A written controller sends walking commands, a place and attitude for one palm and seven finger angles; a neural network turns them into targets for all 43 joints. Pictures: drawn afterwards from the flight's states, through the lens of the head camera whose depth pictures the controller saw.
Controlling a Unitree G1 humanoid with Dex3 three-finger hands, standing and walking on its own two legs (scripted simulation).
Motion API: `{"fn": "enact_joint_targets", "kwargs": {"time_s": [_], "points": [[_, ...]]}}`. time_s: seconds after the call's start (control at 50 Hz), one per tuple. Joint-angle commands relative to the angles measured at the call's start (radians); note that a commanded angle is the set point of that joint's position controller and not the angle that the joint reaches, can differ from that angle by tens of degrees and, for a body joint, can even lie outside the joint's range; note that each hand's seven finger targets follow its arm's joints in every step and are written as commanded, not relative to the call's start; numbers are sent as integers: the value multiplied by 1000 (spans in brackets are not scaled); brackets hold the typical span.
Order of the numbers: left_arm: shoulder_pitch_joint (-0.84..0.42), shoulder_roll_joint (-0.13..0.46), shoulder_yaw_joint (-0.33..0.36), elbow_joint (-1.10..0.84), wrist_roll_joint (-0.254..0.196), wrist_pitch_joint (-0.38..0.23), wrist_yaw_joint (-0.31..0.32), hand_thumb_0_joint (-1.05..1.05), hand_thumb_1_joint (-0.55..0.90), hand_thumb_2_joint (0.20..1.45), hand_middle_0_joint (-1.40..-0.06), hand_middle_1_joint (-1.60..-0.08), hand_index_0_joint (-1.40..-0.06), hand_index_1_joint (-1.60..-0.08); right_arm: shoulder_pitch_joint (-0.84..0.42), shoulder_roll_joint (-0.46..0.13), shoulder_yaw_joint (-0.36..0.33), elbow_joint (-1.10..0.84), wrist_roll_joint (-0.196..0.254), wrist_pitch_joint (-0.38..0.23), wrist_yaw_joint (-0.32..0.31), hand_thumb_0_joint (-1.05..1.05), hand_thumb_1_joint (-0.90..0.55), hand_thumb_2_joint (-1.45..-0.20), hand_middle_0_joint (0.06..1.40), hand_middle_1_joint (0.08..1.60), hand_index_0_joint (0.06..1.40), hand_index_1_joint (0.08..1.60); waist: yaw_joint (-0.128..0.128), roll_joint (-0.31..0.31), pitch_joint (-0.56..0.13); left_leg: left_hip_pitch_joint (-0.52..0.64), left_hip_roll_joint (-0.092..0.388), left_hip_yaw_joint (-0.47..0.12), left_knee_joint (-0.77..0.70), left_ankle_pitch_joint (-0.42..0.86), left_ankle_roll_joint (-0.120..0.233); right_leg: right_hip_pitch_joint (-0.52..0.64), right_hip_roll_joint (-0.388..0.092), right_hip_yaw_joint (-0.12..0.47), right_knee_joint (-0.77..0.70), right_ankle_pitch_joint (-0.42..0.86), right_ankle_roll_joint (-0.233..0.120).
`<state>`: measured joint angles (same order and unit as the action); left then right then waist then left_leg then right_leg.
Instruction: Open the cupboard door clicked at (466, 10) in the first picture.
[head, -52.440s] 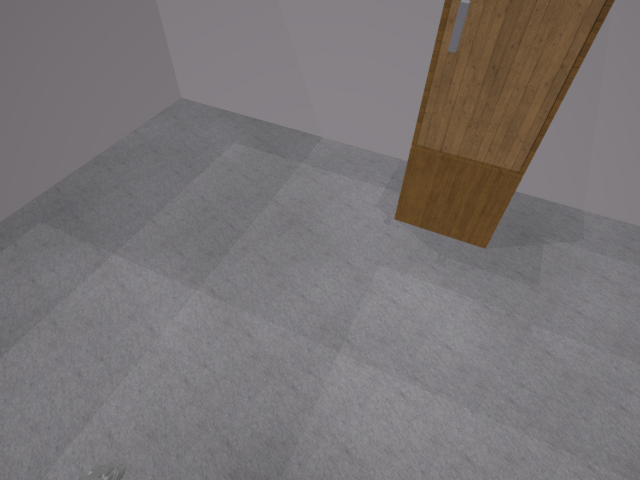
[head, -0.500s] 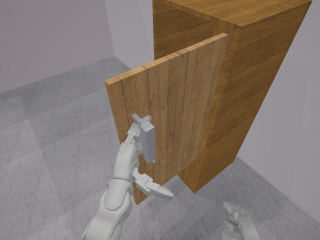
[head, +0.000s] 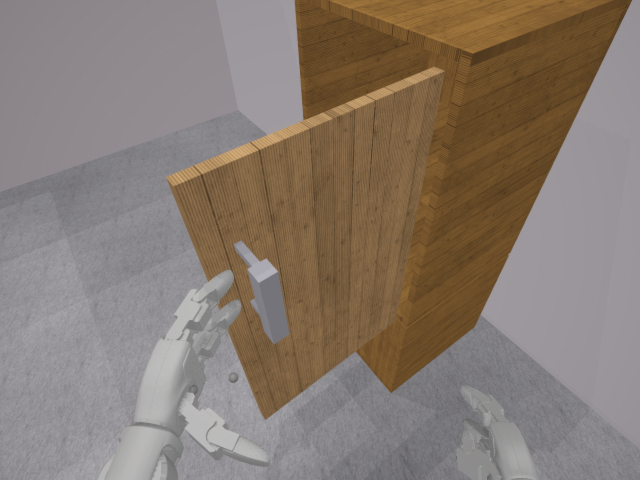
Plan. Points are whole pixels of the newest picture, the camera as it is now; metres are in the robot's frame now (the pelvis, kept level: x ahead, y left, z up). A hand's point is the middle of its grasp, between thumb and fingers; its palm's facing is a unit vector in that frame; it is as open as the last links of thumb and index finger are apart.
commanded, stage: slide the hand sideways off the handle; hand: left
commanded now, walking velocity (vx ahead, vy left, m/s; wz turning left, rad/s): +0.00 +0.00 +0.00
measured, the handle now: (260, 292) +0.31 +0.10 +0.10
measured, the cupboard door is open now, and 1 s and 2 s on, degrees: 92 92 92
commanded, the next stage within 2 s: draw the hand back to the body in 0.24 s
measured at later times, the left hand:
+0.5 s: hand (183, 395) +0.18 +0.15 +0.10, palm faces -0.05 -1.00 -0.06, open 16.3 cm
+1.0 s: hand (91, 390) +0.17 +0.23 +0.13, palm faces +0.21 -0.94 -0.26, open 15.3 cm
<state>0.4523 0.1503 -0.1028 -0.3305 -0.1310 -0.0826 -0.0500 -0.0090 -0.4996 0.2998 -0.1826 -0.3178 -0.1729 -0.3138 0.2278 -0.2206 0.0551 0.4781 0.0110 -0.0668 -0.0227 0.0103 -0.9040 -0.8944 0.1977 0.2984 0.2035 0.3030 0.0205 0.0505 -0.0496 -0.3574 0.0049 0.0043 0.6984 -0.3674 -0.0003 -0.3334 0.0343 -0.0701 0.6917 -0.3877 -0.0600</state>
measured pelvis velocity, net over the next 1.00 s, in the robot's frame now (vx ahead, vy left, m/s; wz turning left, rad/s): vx -0.01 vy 0.03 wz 0.01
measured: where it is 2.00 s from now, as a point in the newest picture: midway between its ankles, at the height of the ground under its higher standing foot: outside the picture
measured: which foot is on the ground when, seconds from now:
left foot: down 0.00-1.00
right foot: down 0.00-1.00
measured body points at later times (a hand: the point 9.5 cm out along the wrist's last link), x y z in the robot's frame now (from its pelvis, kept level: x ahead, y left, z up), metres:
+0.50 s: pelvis +0.00 +0.01 -0.01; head +0.00 -0.01 +0.44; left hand +0.18 +0.21 +0.11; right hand +0.19 -0.21 -0.07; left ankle +0.00 +0.12 -0.72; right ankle -0.01 -0.08 -0.72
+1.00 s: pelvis -0.01 +0.03 +0.01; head -0.03 +0.02 +0.46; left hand +0.15 +0.28 +0.15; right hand +0.19 -0.17 -0.05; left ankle +0.00 +0.12 -0.72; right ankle -0.01 -0.08 -0.72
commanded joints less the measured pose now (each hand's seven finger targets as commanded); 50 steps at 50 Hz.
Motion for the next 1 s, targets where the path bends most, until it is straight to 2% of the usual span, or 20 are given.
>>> {"fn": "enact_joint_targets", "kwargs": {"time_s": [0.0,0.04,0.18,0.24,0.3,0.32,0.34,0.38,0.44,0.46,0.62,0.72,0.76,0.8,0.82,0.84,0.86,0.88,0.92,0.98], "points": [[0,61,106,-261,-39,-97,-31,0,-500,300,-150,-300,-150,-300,-89,-87,-41,-170,8,-83,-12,0,-900,-900,200,300,200,300,5,-76,-126,10,-26,-8,-38,225,31,64,-55,96,-113,418,64],[18,83,133,-242,-51,-108,-45,0,-500,300,-150,-300,-150,-300,-80,-94,-44,-162,8,-96,-18,0,-900,-900,200,300,200,300,-4,-120,-102,-16,-26,-15,-23,206,32,50,-57,110,-122,400,72],[79,135,218,-236,-105,-156,-119,0,-500,300,-150,-300,-150,-300,-68,-103,-54,-146,14,-135,-33,0,-900,-900,200,300,200,300,0,-119,-126,-62,-31,-21,17,186,29,59,-81,158,-121,405,89],[11,114,179,-245,-118,-169,-144,0,-500,300,-150,-300,-150,-300,-69,-110,-54,-141,18,-155,-38,0,-900,-900,200,300,200,300,-21,-89,-101,-50,-29,-27,21,186,32,15,-73,139,-122,362,83],[38,105,170,-239,-124,-173,-152,0,-500,300,-150,-300,-150,-300,-64,-112,-56,-142,20,-174,-41,0,-900,-900,200,300,200,300,-9,-76,-117,-42,-28,-33,11,183,32,5,-65,116,-110,328,74],[44,101,162,-244,-121,-169,-152,0,-500,300,-150,-300,-150,-300,-62,-112,-56,-144,21,-177,-41,0,-900,-900,200,300,200,300,-8,-70,-119,-35,-27,-33,6,190,34,-2,-59,100,-102,324,69],[27,135,185,-238,-114,-164,-144,0,-500,300,-150,-300,-150,-300,-65,-115,-58,-138,22,-177,-41,0,-900,-900,200,300,200,300,-7,-76,-115,-34,-25,-34,4,188,35,-4,-55,99,-103,303,65],[33,151,208,-276,-113,-158,-132,0,-500,300,-150,-300,-150,-300,-73,-107,-56,-144,21,-182,-42,0,-900,-900,200,300,200,300,11,-49,-138,-18,-25,-35,-15,193,36,13,-51,85,-98,284,56],[65,158,235,-273,-113,-131,-117,0,-500,300,-150,-300,-150,-300,-86,-104,-54,-141,24,-178,-40,0,-900,-900,200,300,200,300,26,-33,-122,-8,-21,-35,-35,214,35,20,-36,59,-93,281,43],[74,134,219,-278,-120,-121,-120,0,-500,300,-150,-300,-150,-300,-87,-99,-52,-147,27,-178,-40,0,-900,-900,200,300,200,300,22,-47,-115,-2,-19,-33,-40,212,36,13,-35,51,-96,288,47],[51,149,228,-332,-136,-58,-146,0,-500,300,-150,-300,-150,-300,-99,-111,-43,-141,32,-192,-44,0,-900,-900,200,300,200,300,15,-35,-67,28,-10,-50,-83,185,33,-8,-17,16,-114,218,42],[12,189,290,-338,-149,-26,-154,0,-500,300,-150,-300,-150,-300,-109,-114,-38,-126,33,-199,-54,0,-900,-900,200,300,200,300,22,-10,-58,47,-9,-58,-106,158,31,1,-17,15,-143,170,38],[-7,208,315,-338,-157,-18,-161,0,-430,330,-153,-300,-153,-300,-116,-116,-37,-118,34,-203,-55,0,-900,-900,200,300,200,300,24,-25,-67,54,-8,-61,-114,170,30,24,-17,14,-150,180,37],[-20,208,316,-354,-164,-7,-171,0,-360,360,-155,-300,-155,-300,-119,-118,-34,-116,36,-210,-55,0,-900,-900,200,300,200,300,26,11,-72,72,-8,-66,-127,179,27,29,-15,7,-152,189,36],[-30,205,315,-340,-168,1,-178,0,-325,375,-156,-300,-156,-300,-119,-118,-32,-110,36,-212,-57,0,-900,-900,200,300,200,300,21,0,-55,74,-7,-67,-135,176,26,28,-14,3,-160,187,37],[-34,335,356,-392,-21,-13,-26,0,-290,390,-158,-300,-158,-300,-135,-101,-35,-112,20,-197,-74,0,-900,-900,200,300,200,300,56,-4,-30,70,1,-63,-169,129,27,66,-29,64,-222,134,24],[9,246,310,-374,-6,-9,37,0,-255,405,-159,-300,-159,-300,-137,-89,-26,-106,5,-189,-80,0,-900,-900,200,300,200,300,36,-30,31,71,-3,-58,-183,107,25,53,-37,66,-257,104,27],[40,220,289,-343,19,-7,75,0,-220,420,-160,-300,-160,-300,-129,-90,-26,-91,4,-177,-78,0,-900,-900,200,300,200,300,32,-26,54,83,3,-58,-195,113,26,58,-39,60,-266,101,27],[19,227,279,-377,48,-16,116,0,-150,450,-162,-300,-162,-300,-135,-97,-26,-84,-2,-159,-72,0,-900,-900,200,300,200,300,30,30,31,126,9,-63,-232,120,23,91,-40,53,-272,110,26],[7,247,294,-374,72,-30,152,0,-45,495,-166,-300,-166,-300,-145,-101,-31,-70,-9,-149,-69,0,-900,-900,200,300,200,300,30,22,25,161,14,-62,-273,135,24,130,-39,52,-293,125,26]]}}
